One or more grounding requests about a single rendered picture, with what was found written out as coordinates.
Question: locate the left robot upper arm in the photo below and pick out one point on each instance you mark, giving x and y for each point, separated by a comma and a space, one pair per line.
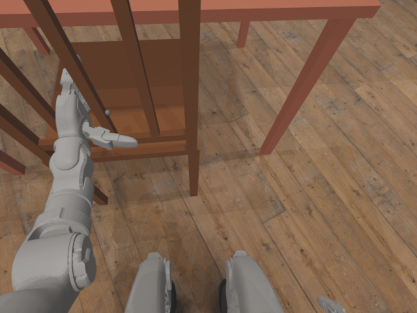
49, 274

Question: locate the table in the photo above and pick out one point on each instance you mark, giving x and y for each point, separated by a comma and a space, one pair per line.
341, 15

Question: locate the robot thigh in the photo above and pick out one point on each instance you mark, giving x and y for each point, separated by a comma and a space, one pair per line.
152, 281
255, 293

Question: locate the robot left thigh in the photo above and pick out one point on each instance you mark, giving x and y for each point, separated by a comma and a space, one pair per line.
152, 281

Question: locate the left robot forearm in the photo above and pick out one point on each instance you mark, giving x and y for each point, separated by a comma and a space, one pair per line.
71, 197

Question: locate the robot right hand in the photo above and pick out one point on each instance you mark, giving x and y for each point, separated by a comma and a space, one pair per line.
329, 306

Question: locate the robot left hand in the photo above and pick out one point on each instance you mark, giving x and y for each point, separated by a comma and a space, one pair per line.
71, 111

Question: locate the chair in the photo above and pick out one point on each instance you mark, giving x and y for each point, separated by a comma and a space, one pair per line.
150, 87

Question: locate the robot right thigh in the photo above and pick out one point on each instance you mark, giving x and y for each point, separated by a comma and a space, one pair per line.
255, 293

